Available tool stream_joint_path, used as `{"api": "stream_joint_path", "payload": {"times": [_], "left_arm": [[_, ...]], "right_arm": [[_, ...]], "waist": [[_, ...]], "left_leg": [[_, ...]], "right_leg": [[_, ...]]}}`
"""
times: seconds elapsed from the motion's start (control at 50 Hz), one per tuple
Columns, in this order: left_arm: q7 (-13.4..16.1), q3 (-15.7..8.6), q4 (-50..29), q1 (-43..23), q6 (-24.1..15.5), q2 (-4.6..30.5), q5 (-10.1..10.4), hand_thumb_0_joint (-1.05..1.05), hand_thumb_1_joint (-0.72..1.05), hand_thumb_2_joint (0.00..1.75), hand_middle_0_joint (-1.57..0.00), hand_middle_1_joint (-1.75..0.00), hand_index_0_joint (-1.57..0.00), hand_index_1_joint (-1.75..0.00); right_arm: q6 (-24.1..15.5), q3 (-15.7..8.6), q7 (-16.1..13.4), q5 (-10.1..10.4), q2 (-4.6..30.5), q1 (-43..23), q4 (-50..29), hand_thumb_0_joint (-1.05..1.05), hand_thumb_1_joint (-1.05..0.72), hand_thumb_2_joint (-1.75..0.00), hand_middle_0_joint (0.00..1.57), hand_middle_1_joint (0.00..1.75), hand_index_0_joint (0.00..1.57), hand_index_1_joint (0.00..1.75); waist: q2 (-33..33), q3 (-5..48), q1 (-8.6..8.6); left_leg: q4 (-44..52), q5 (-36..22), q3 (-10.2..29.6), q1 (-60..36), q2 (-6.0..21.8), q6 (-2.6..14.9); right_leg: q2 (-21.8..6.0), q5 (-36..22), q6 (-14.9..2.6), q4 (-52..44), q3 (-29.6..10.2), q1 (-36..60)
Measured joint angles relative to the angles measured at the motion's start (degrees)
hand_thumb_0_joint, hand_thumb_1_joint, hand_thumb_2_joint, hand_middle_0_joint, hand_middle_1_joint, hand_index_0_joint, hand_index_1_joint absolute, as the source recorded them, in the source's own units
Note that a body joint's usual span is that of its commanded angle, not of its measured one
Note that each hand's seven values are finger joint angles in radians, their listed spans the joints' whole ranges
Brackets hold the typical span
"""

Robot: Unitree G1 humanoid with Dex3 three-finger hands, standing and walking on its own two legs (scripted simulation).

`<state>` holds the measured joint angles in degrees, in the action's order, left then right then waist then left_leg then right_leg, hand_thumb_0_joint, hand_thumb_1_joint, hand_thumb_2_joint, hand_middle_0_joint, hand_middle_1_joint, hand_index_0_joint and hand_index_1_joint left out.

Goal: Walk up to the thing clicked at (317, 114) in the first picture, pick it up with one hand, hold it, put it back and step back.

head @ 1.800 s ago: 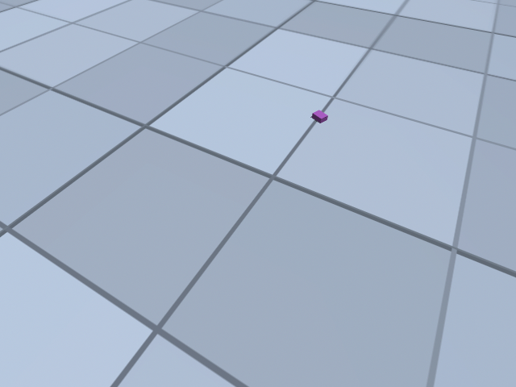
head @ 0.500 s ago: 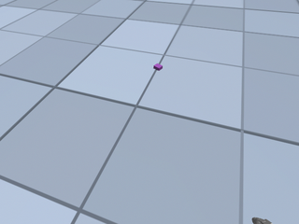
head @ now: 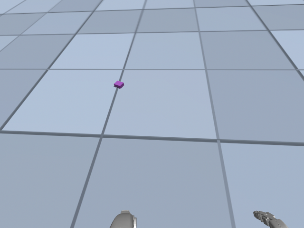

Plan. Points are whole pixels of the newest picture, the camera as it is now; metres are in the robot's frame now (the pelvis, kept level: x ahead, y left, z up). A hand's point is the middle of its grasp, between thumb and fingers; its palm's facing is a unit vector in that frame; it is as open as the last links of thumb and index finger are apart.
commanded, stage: walk up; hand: left
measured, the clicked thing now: (119, 84) +1.61 +0.44 -0.76
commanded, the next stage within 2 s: none
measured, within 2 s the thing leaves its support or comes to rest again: neither
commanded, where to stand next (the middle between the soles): +1.15 +0.42 m, yaw -27 degrees
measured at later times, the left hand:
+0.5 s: hand (75, 138) +0.48 +0.34 -0.12, palm faces -0.24 -0.87 -0.44, open 7.4 cm
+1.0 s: hand (62, 117) +0.60 +0.44 -0.14, palm faces -0.25 -0.82 -0.51, open 7.4 cm
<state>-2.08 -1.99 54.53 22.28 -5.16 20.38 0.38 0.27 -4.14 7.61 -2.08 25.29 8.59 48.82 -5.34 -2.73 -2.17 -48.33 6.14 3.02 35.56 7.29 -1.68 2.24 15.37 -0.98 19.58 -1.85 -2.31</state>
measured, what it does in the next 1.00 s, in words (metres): walks ahead, turning right: left foot, then right foot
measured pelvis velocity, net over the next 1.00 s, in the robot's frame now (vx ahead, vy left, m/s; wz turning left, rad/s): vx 0.52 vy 0.15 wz -0.26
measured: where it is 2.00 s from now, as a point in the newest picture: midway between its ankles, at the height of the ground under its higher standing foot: (118, 143)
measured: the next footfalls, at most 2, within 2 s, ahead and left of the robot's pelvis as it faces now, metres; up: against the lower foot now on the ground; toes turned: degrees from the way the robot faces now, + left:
left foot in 0.14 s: +0.28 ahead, +0.19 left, +0.00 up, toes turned +1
right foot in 0.58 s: +0.49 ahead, -0.04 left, +0.00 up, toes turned -16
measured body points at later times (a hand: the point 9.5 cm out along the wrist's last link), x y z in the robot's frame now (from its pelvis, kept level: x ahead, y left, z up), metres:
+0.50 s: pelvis +0.30 +0.09 -0.01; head +0.32 +0.07 +0.44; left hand +0.49 +0.38 -0.09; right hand +0.26 -0.23 -0.13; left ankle +0.24 +0.19 -0.74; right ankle +0.40 -0.05 -0.71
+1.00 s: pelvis +0.52 +0.15 -0.02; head +0.54 +0.12 +0.43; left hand +0.62 +0.49 -0.11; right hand +0.56 -0.21 -0.13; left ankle +0.67 +0.29 -0.72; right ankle +0.45 -0.03 -0.74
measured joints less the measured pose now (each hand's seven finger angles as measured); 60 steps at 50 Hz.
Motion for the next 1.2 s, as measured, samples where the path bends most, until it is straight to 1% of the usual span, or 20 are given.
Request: {"api": "stream_joint_path", "payload": {"times": [0.08,0.14,0.18,0.2,0.24,0.28,0.38,0.46,0.54,0.58,0.62,0.68,0.72,0.82,0.9,0.98,1.04,1.08,1.14,1.2], "left_arm": [[0.3,-0.4,-0.6,0.5,-0.7,1.4,-0.6,0.01,0.89,0.89,-0.21,-0.30,-0.21,-0.30],[1.0,-0.7,-0.9,0.3,-0.4,3.4,-0.8,0.01,0.89,0.89,-0.21,-0.30,-0.21,-0.30],[1.7,-1.3,-0.6,-1.5,0.2,5.7,-0.9,0.01,0.89,0.89,-0.21,-0.30,-0.21,-0.30],[2.1,-1.5,-0.6,-2.7,0.5,6.1,-0.6,0.01,0.90,0.89,-0.21,-0.30,-0.21,-0.30],[2.9,-0.9,-0.9,-4.4,0.6,6.0,0.1,0.01,0.90,0.89,-0.21,-0.30,-0.21,-0.30],[2.6,-0.1,-1.0,-5.6,0.2,6.1,0.6,0.01,0.90,0.89,-0.21,-0.29,-0.21,-0.30],[1.4,-0.3,-2.6,-8.0,0.2,6.4,1.5,0.01,0.90,0.89,-0.21,-0.29,-0.21,-0.30],[1.1,-0.4,-3.8,-10.1,1.0,5.5,1.2,0.01,0.90,0.89,-0.20,-0.29,-0.21,-0.30],[0.6,-0.4,-4.6,-11.7,0.8,3.8,0.8,0.01,0.90,0.89,-0.20,-0.29,-0.20,-0.30],[0.7,-0.5,-5.2,-11.7,0.3,3.4,0.4,0.01,0.90,0.89,-0.21,-0.29,-0.21,-0.30],[1.5,-1.0,-5.5,-12.1,-0.2,2.1,-0.2,0.01,0.90,0.89,-0.21,-0.29,-0.21,-0.30],[2.5,-0.4,-6.5,-11.3,-0.3,1.4,-0.1,0.01,0.90,0.89,-0.21,-0.30,-0.21,-0.30],[3.0,-0.1,-6.5,-9.7,-0.4,0.9,0.1,0.01,0.90,0.89,-0.21,-0.30,-0.21,-0.30],[3.1,0.0,-4.9,-4.6,-1.0,0.9,-0.1,0.01,0.90,0.89,-0.21,-0.30,-0.21,-0.30],[3.0,-0.2,-3.8,-1.1,-1.3,2.0,-1.0,0.01,0.89,0.89,-0.21,-0.30,-0.21,-0.30],[3.3,-0.8,-3.2,1.1,-1.5,4.2,-1.8,0.01,0.89,0.89,-0.21,-0.30,-0.21,-0.30],[3.7,-1.3,-2.6,1.8,-1.1,6.2,-2.0,0.01,0.89,0.89,-0.21,-0.30,-0.21,-0.30],[4.4,-1.9,-1.6,0.5,-0.1,7.9,-1.8,0.01,0.89,0.89,-0.21,-0.30,-0.21,-0.30],[5.5,-1.3,-0.2,-1.5,1.1,7.5,-0.9,0.01,0.90,0.89,-0.21,-0.30,-0.21,-0.30],[4.9,-0.5,0.1,-3.2,0.7,7.0,0.0,0.01,0.90,0.89,-0.21,-0.29,-0.21,-0.30]], "right_arm": [[0.2,-1.2,0.3,-0.4,1.2,0.1,-0.2,0.01,-0.90,-0.90,0.21,0.30,0.20,0.30],[0.0,-1.9,0.2,-0.4,1.3,0.6,-0.2,0.01,-0.90,-0.90,0.20,0.30,0.20,0.30],[-1.0,-2.2,-0.5,-0.8,-0.6,0.1,-0.2,0.01,-0.90,-0.90,0.20,0.30,0.20,0.30],[-1.7,-2.1,-0.8,-1.1,-1.2,0.0,-0.8,0.01,-0.90,-0.90,0.20,0.30,0.20,0.30],[-2.7,-1.8,-1.3,-0.2,-2.0,0.3,-1.6,0.01,-0.90,-0.90,0.20,0.30,0.20,0.30],[-2.8,-1.7,-1.9,0.4,-3.0,1.5,-1.7,0.01,-0.90,-0.90,0.21,0.30,0.20,0.30],[-3.4,-1.3,-3.0,0.7,-3.6,6.8,-1.4,0.01,-0.90,-0.90,0.21,0.30,0.20,0.30],[-2.9,-1.5,-3.3,0.1,-2.8,10.0,-0.8,0.01,-0.90,-0.90,0.21,0.30,0.20,0.30],[-1.7,-1.7,-2.9,-0.5,-1.5,11.1,-1.1,0.01,-0.90,-0.90,0.21,0.30,0.20,0.30],[-1.1,-1.7,-2.8,-0.5,-1.2,11.8,-1.4,0.01,-0.90,-0.90,0.21,0.30,0.20,0.30],[-0.2,-1.6,-3.0,-0.5,-1.2,10.8,-0.8,0.01,-0.90,-0.90,0.21,0.30,0.20,0.30],[1.0,-0.4,-2.8,-0.6,-2.1,9.6,-1.0,0.02,-0.90,-0.90,0.20,0.30,0.20,0.30],[1.1,0.0,-2.7,-0.3,-2.0,8.2,-1.1,0.02,-0.90,-0.90,0.21,0.30,0.20,0.30],[0.9,-0.8,-2.1,-0.3,-0.4,5.0,-3.5,0.01,-0.90,-0.90,0.21,0.30,0.20,0.30],[1.7,-2.3,-1.2,-0.9,1.1,3.2,-4.3,0.01,-0.90,-0.90,0.21,0.30,0.20,0.30],[2.0,-3.3,-0.3,-1.2,2.3,2.1,-4.0,0.01,-0.91,-0.90,0.20,0.30,0.20,0.30],[1.5,-3.9,0.0,-1.3,2.6,2.0,-4.0,0.01,-0.91,-0.90,0.20,0.30,0.20,0.30],[0.3,-3.9,-0.4,-1.6,1.1,1.5,-4.0,0.01,-0.91,-0.90,0.20,0.30,0.20,0.30],[-0.6,-2.9,-1.2,-0.6,-0.5,2.1,-4.3,0.01,-0.91,-0.90,0.20,0.30,0.20,0.30],[-0.5,-2.0,-2.0,-0.1,-2.4,3.9,-4.0,0.01,-0.90,-0.90,0.21,0.30,0.20,0.30]], "waist": [[-0.4,-0.5,1.09],[0.5,0.1,1.66],[5.1,-0.8,2.58],[6.1,-1.7,2.90],[5.6,-2.6,3.82],[5.5,-2.6,4.85],[6.2,-1.3,6.72],[5.6,-1.0,7.43],[3.5,-1.5,8.35],[2.7,-1.0,8.17],[0.0,-1.8,7.08],[-0.1,-1.9,5.14],[-0.6,-1.9,3.86],[-1.5,-2.1,2.26],[-1.7,-1.7,1.53],[-1.2,-0.9,0.72],[0.1,0.0,0.83],[4.2,-1.2,1.30],[4.5,-1.6,2.48],[5.4,-1.5,3.94]], "left_leg": [[10.9,-3.0,0.2,-1.8,0.4,0.71],[15.1,-1.8,-1.6,-6.4,-0.8,2.08],[12.7,1.8,-4.6,-7.6,-3.9,1.53],[11.1,3.9,-5.8,-8.0,-4.4,1.65],[10.5,6.6,-6.9,-10.1,-3.7,2.11],[14.0,7.1,-8.2,-14.4,-3.6,2.29],[22.5,8.4,-11.2,-24.8,-5.7,3.36],[24.9,11.7,-13.2,-31.0,-7.3,3.85],[22.0,17.6,-14.5,-34.6,-7.7,3.53],[16.5,22.6,-14.8,-34.7,-7.3,3.25],[4.5,25.0,-11.4,-31.2,-5.3,4.03],[-13.1,23.6,-4.8,-21.9,-7.0,2.95],[-18.4,20.1,-2.6,-16.1,-6.0,2.56],[-13.7,12.8,1.0,-6.3,-1.2,1.53],[-6.0,9.3,0.9,-2.8,1.5,0.62],[1.4,7.4,-0.1,-3.7,2.2,1.04],[6.7,8.1,-2.0,-7.5,0.7,1.68],[4.5,9.9,-4.9,-8.6,-2.2,0.74],[4.1,12.3,-6.6,-11.0,-2.3,1.63],[9.8,11.4,-8.7,-15.9,-3.5,2.78]], "right_leg": [[0.1,4.5,1.32,0.6,-1.2,2.8],[-1.1,10.1,2.81,4.1,-2.4,3.9],[-5.0,13.8,1.93,14.5,-3.4,0.8],[-5.2,13.4,0.99,23.5,-4.2,-2.8],[-3.1,11.9,-1.04,39.1,-3.7,-10.4],[-2.5,6.9,-1.77,45.7,-2.0,-16.6],[-3.8,0.7,-0.84,41.6,0.0,-25.9],[-5.4,-0.7,-0.05,30.4,2.7,-28.8],[-5.5,-6.9,-0.91,18.5,6.3,-26.9],[-4.7,-8.5,-1.83,15.1,7.3,-23.8],[-2.7,-4.6,-2.51,18.9,8.1,-23.6],[-2.8,-1.3,-2.78,20.4,7.8,-21.6],[-2.7,-1.3,-2.10,17.9,7.1,-18.8],[-2.9,-1.0,-0.15,12.9,4.8,-13.1],[-3.9,1.0,1.33,12.2,3.3,-11.0],[-5.2,4.4,2.74,13.9,1.9,-10.4],[-7.3,8.7,3.87,17.8,0.9,-10.9],[-10.2,11.0,1.66,26.8,-2.4,-13.6],[-6.0,12.3,-0.85,43.6,-2.9,-20.7],[-4.5,7.9,-1.54,47.4,0.0,-25.9]]}}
